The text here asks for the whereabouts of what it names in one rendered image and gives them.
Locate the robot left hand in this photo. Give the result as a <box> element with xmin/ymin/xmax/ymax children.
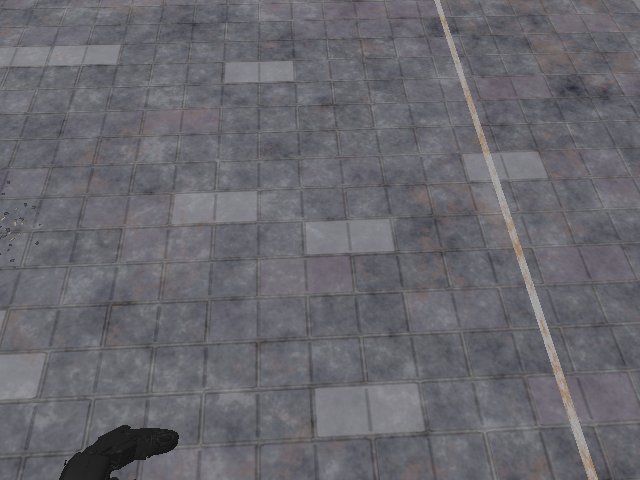
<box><xmin>59</xmin><ymin>425</ymin><xmax>179</xmax><ymax>480</ymax></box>

